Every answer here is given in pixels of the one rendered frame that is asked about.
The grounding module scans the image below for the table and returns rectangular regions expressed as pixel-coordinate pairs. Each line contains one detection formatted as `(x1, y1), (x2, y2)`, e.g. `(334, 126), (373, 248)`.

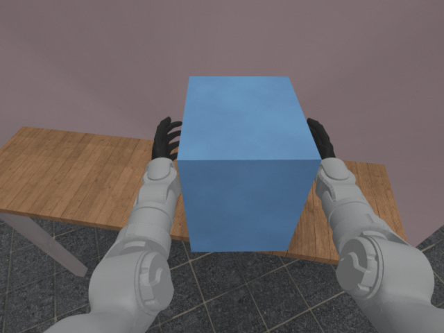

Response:
(0, 126), (407, 277)

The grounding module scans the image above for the robot left hand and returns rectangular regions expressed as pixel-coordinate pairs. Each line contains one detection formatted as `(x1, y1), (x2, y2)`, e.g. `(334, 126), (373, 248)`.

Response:
(151, 117), (182, 161)

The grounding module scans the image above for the right robot forearm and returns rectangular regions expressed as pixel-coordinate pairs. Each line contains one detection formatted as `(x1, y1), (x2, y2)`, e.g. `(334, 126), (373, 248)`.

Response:
(314, 157), (434, 292)

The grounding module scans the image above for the right robot upper arm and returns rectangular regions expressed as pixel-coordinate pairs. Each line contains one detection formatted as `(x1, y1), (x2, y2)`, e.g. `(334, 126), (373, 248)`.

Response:
(336, 235), (444, 333)

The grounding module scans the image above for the left robot upper arm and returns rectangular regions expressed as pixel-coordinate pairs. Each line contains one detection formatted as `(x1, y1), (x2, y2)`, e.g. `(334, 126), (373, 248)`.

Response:
(43, 250), (174, 333)

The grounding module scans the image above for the left robot forearm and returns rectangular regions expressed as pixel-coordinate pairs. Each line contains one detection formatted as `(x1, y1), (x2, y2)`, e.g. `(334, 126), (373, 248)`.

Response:
(89, 157), (181, 304)

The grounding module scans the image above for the carton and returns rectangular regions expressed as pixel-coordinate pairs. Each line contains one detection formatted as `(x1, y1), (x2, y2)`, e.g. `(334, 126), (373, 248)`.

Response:
(177, 76), (322, 252)

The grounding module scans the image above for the robot right hand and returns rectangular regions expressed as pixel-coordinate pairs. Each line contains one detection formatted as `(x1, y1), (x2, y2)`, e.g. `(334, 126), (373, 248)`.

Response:
(307, 118), (336, 160)

